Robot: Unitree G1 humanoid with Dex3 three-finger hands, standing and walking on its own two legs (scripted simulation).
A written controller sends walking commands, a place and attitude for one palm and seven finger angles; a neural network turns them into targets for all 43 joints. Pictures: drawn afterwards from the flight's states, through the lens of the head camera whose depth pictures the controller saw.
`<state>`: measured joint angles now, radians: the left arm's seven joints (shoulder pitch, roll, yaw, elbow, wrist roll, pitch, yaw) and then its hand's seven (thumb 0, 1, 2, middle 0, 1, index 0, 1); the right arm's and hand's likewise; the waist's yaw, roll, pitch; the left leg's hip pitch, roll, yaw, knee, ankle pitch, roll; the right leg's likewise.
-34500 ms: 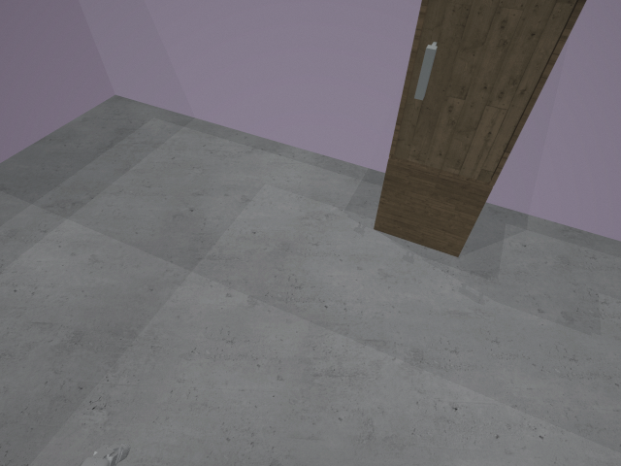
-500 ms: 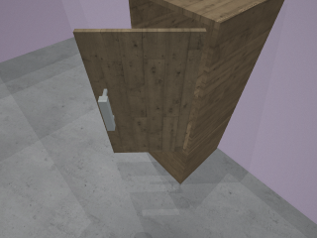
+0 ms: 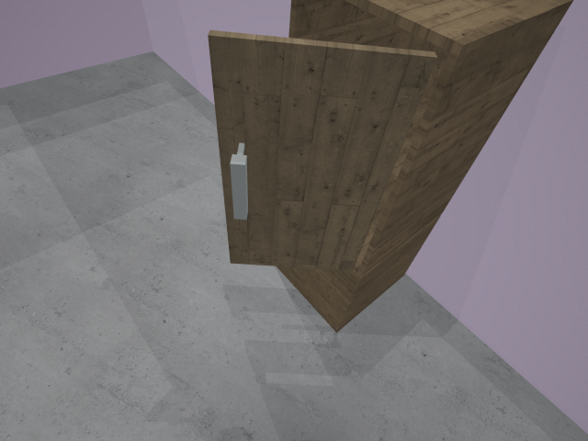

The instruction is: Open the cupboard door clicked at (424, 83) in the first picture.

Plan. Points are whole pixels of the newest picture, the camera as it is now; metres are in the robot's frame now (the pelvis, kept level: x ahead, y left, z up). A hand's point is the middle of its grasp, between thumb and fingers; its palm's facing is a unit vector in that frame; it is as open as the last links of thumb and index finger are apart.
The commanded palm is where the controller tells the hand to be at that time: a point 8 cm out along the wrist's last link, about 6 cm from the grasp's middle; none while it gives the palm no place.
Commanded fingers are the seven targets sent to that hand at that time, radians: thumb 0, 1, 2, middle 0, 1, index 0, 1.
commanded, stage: come to a stop and stand still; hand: left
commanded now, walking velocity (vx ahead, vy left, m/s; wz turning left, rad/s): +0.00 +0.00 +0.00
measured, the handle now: (241, 181) +0.56 +0.14 -0.01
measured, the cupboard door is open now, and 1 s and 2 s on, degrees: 49 49 49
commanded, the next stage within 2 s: look again from close up in 0.74 s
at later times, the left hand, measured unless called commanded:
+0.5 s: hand out of the picture -0.09 +0.14 -0.18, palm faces +0.01 -0.99 -0.15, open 7.4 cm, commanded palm none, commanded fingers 0.00 0.90 0.90 -0.20 -0.30 -0.20 -0.30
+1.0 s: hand out of the picture -0.10 +0.14 -0.18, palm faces +0.02 -0.99 -0.16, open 7.4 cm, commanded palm none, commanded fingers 0.00 0.90 0.90 -0.20 -0.30 -0.20 -0.30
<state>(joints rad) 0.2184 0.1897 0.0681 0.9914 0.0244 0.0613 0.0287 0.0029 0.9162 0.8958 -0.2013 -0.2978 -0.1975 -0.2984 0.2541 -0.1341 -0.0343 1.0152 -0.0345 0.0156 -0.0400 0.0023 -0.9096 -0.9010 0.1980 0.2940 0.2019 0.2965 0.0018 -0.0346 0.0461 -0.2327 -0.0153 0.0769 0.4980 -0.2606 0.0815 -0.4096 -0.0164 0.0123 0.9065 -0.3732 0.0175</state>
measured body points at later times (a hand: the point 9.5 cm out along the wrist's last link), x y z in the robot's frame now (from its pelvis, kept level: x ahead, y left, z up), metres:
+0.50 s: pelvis -0.06 -0.01 +0.00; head -0.07 -0.01 +0.45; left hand -0.09 +0.20 -0.16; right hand -0.09 -0.22 -0.16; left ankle +0.01 +0.06 -0.74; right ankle -0.09 -0.13 -0.74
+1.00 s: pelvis -0.06 -0.01 -0.01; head -0.05 -0.01 +0.44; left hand -0.09 +0.19 -0.17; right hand -0.07 -0.22 -0.17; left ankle +0.01 +0.06 -0.74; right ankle -0.09 -0.13 -0.74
